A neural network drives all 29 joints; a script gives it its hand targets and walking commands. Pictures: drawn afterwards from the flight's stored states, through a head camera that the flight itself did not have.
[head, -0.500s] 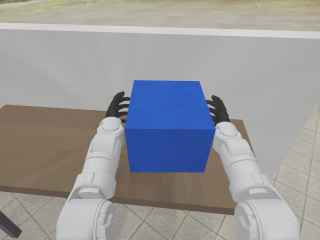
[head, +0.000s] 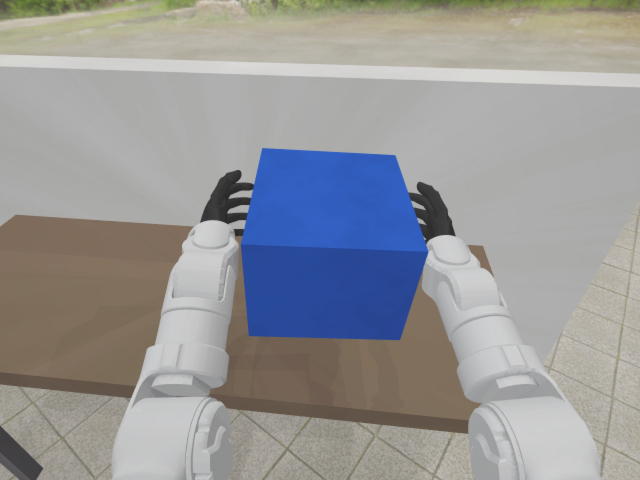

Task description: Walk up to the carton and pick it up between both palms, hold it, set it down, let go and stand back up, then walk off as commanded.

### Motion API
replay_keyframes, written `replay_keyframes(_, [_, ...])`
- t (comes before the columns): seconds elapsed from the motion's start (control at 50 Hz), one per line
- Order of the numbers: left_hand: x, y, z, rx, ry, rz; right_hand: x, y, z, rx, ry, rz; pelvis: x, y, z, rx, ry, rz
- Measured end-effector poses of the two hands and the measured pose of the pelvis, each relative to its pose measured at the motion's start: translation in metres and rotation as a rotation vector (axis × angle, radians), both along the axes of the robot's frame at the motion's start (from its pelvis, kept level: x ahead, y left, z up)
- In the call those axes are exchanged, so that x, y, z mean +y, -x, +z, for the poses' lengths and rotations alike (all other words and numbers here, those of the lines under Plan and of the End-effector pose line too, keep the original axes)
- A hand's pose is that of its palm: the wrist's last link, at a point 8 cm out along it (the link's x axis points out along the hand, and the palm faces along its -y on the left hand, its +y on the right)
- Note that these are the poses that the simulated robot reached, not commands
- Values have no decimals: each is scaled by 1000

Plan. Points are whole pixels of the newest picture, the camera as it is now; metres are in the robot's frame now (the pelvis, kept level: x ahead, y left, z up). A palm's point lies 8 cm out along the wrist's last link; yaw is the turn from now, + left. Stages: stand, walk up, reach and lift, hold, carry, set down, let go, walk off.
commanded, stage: hold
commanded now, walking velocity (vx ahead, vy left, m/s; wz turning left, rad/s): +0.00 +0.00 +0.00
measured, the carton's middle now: (327, 239) +0.40 +0.01 +0.16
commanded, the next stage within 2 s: none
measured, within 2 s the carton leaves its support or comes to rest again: neither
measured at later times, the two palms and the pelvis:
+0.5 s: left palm (217, 232) +0.37 +0.15 +0.20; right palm (440, 243) +0.37 -0.13 +0.18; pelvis -0.01 +0.00 +0.00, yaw +0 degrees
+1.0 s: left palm (205, 224) +0.37 +0.16 +0.21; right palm (431, 232) +0.38 -0.12 +0.19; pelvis +0.00 +0.00 +0.00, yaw +0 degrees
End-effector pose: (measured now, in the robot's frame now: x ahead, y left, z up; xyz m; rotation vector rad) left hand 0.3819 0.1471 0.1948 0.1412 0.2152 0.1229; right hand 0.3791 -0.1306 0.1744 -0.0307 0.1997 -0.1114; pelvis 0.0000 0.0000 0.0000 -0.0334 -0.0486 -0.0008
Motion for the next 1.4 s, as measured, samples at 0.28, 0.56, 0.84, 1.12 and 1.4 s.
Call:
replay_keyframes(0.28, [-3,14,4,-10,11,3,-4,13,4,-14,-19,-4,-2,10,-1,-14,-3,0])
replay_keyframes(0.56, [0,6,2,2,18,8,0,4,3,-7,-15,0,-1,3,0,-4,-1,1])
replay_keyframes(0.84, [10,1,17,-49,42,27,10,-6,19,-59,-11,12,0,-4,0,2,1,2])
replay_keyframes(1.12, [11,16,17,-37,20,23,10,7,19,-53,-5,19,-1,6,0,-29,-1,3])
replay_keyframes(1.4, [5,19,11,-26,17,14,3,11,18,-50,-53,9,-3,10,0,-34,-3,4])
